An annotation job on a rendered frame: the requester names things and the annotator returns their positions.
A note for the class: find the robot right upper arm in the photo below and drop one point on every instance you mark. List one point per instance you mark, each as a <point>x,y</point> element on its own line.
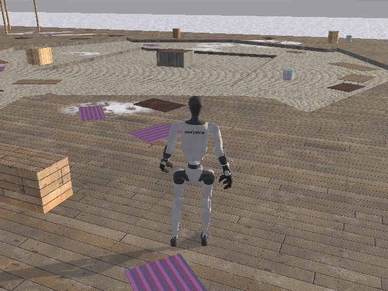
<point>213,128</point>

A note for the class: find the robot torso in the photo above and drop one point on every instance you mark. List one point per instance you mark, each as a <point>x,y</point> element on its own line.
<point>194,140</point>

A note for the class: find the robot left upper arm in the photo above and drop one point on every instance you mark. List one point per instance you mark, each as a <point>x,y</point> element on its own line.
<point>176,127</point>

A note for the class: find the left robot forearm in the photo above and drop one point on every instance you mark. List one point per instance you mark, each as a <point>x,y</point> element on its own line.
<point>165,157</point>

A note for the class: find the right robot forearm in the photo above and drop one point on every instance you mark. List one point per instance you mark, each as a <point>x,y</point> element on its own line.
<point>224,164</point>

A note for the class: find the right robot thigh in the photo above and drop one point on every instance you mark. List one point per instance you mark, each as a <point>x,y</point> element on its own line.
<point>208,178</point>

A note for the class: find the robot left hand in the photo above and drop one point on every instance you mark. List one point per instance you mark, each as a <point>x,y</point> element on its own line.
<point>168,165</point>

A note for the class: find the robot right hand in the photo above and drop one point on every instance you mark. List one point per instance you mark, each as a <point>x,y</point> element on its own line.
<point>228,180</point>

